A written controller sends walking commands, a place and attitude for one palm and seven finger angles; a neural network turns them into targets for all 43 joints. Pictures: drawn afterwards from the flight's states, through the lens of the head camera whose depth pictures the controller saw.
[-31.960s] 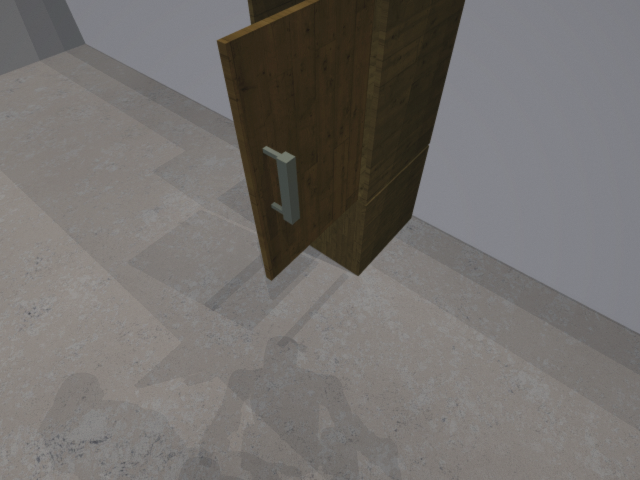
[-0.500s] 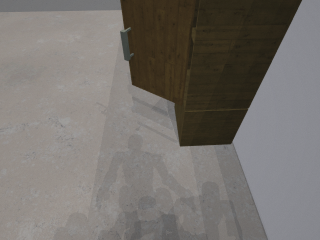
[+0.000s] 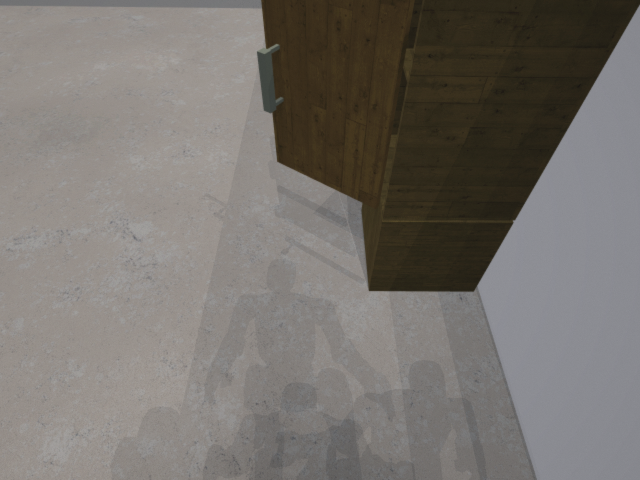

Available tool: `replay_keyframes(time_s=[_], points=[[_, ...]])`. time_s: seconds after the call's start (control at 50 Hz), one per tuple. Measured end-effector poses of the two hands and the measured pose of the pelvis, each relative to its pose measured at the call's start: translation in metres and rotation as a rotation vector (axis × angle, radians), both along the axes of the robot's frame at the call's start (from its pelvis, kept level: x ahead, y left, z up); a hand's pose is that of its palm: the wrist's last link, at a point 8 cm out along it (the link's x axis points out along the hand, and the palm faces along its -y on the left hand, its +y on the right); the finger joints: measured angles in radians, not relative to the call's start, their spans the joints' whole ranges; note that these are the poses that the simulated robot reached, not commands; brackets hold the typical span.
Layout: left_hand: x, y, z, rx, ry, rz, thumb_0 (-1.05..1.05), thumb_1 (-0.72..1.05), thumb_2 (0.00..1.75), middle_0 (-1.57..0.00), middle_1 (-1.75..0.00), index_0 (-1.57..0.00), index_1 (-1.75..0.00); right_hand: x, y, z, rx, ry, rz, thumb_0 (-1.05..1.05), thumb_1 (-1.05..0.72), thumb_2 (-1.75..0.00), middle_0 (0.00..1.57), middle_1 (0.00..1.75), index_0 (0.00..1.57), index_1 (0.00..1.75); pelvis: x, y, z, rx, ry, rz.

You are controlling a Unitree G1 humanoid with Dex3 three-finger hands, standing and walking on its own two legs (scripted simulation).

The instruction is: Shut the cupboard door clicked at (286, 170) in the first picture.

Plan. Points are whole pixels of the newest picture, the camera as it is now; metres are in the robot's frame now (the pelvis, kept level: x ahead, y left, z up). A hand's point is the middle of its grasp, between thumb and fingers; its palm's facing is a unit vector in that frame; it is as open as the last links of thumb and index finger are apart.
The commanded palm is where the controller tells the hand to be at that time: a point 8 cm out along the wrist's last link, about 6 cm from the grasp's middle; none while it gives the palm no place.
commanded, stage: walk to a spot facing it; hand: left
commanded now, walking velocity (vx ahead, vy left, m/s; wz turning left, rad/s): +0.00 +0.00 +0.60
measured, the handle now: (272, 78) +1.05 +0.17 -0.04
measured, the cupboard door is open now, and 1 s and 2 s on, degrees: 55 55 55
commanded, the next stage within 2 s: turn to face it in 1.90 s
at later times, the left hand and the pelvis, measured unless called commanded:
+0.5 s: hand out of the picture +0.04 +0.29 -0.16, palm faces +0.28 -0.93 -0.26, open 7.4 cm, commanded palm none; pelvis -0.01 +0.05 +0.00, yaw +17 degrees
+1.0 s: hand out of the picture -0.09 +0.21 -0.16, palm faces +0.63 -0.73 -0.26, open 7.4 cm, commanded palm none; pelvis +0.04 +0.05 +0.00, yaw +40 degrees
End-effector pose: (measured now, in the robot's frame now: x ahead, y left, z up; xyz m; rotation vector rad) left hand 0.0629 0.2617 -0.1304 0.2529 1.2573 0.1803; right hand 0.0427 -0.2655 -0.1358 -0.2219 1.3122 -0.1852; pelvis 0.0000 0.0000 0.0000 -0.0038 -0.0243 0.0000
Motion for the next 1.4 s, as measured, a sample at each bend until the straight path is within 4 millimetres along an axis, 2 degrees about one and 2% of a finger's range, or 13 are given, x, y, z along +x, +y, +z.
replay_keyframes(time_s=[0.14, 0.26, 0.38, 0.5, 0.6, 0.66, 0.74, 0.84, 0.96, 1.06, 1.14, 1.22, 1.4], points=[[-0.044, 0.003, -0.023, -0.057, 0.051, 0.106, 0.0, 0.91, 0.9, -0.2, -0.3, -0.2, -0.3, 0.006, 0.036, -0.007, 0.028, 0.058, 0.048, 0.01, -0.91, -0.9, 0.2, 0.29, 0.2, 0.3, 0.0, 0.016, -0.009, -0.006, -0.02, 0.091], [-0.074, 0.03, -0.046, -0.083, 0.101, 0.194, 0.0, 0.91, 0.9, -0.2, -0.3, -0.2, -0.3, 0.026, 0.07, -0.017, 0.022, 0.019, 0.132, 0.01, -0.9, -0.9, 0.2, 0.29, 0.2, 0.3, -0.003, 0.043, -0.026, -0.006, -0.008, 0.16], [-0.065, 0.055, -0.021, -0.052, 0.041, 0.239, 0.01, 0.91, 0.9, -0.2, -0.3, -0.2, -0.3, 0.028, 0.087, -0.005, 0.015, 0.034, 0.196, 0.0, -0.9, -0.9, 0.2, 0.29, 0.2, 0.3, -0.011, 0.055, -0.01, -0.033, 0.03, 0.226], [-0.045, 0.066, -0.001, -0.018, -0.091, 0.272, 0.0, 0.91, 0.9, -0.2, -0.3, -0.2, -0.3, 0.038, 0.085, 0.005, 0.008, 0.039, 0.254, 0.0, -0.9, -0.9, 0.2, 0.3, 0.2, 0.3, -0.012, 0.05, 0.0, -0.05, 0.05, 0.297], [-0.039, 0.057, 0.008, -0.001, -0.153, 0.307, 0.0, 0.91, 0.9, -0.2, -0.3, -0.2, -0.3, 0.058, 0.07, 0.005, 0.003, 0.025, 0.299, 0.0, -0.9, -0.9, 0.2, 0.3, 0.2, 0.3, -0.012, 0.036, 0.0, -0.052, 0.057, 0.364], [-0.047, 0.045, 0.011, 0.012, -0.173, 0.342, 0.0, 0.91, 0.9, -0.2, -0.3, -0.2, -0.3, 0.075, 0.06, -0.001, 0.009, 0.014, 0.329, 0.01, -0.9, -0.9, 0.2, 0.3, 0.2, 0.3, -0.008, 0.024, -0.003, -0.039, 0.063, 0.406], [-0.083, 0.024, 0.011, 0.028, -0.125, 0.414, 0.0, 0.91, 0.9, -0.2, -0.3, -0.2, -0.3, 0.106, 0.054, -0.005, 0.02, -0.007, 0.38, 0.01, -0.9, -0.9, 0.2, 0.29, 0.2, 0.3, -0.002, 0.014, -0.005, -0.01, 0.063, 0.459], [-0.126, 0.004, 0.015, 0.005, -0.028, 0.527, 0.0, 0.91, 0.9, -0.2, -0.3, -0.2, -0.3, 0.143, 0.07, 0.006, 0.049, -0.037, 0.471, 0.01, -0.91, -0.9, 0.2, 0.29, 0.2, 0.3, 0.014, 0.019, 0.005, 0.012, 0.06, 0.539], [-0.169, -0.012, 0.007, -0.035, 0.037, 0.682, 0.0, 0.91, 0.9, -0.2, -0.3, -0.2, -0.3, 0.194, 0.125, 0.004, 0.055, -0.017, 0.642, 0.01, -0.91, -0.9, 0.2, 0.29, 0.2, 0.3, 0.031, 0.04, 0.002, 0.007, 0.053, 0.657], [-0.211, -0.022, -0.011, -0.103, 0.145, 0.821, 0.0, 0.91, 0.9, -0.2, -0.3, -0.2, -0.3, 0.249, 0.215, -0.001, 0.074, -0.078, 0.813, 0.01, -0.91, -0.9, 0.2, 0.29, 0.19, 0.3, 0.044, 0.077, -0.011, 0.0, 0.052, 0.733], [-0.233, -0.012, -0.028, -0.164, 0.236, 0.881, 0.0, 0.91, 0.9, -0.2, -0.3, -0.2, -0.3, 0.282, 0.285, -0.002, 0.102, -0.217, 0.895, 0.01, -0.91, -0.9, 0.2, 0.29, 0.2, 0.3, 0.051, 0.112, -0.026, 0.0, 0.036, 0.76], [-0.207, 0.033, -0.024, -0.141, 0.183, 0.884, 0.01, 0.91, 0.9, -0.2, -0.3, -0.2, -0.3, 0.285, 0.313, 0.011, 0.104, -0.241, 0.895, 0.0, -0.91, -0.9, 0.2, 0.29, 0.2, 0.3, 0.064, 0.137, -0.015, -0.002, 0.015, 0.77], [-0.08, 0.146, 0.001, -0.051, -0.132, 0.831, 0.0, 0.91, 0.9, -0.2, -0.3, -0.19, -0.3, 0.259, 0.316, 0.006, 0.081, -0.03, 0.821, 0.0, -0.9, -0.9, 0.2, 0.29, 0.2, 0.3, 0.113, 0.188, 0.003, 0.006, 0.01, 0.822]])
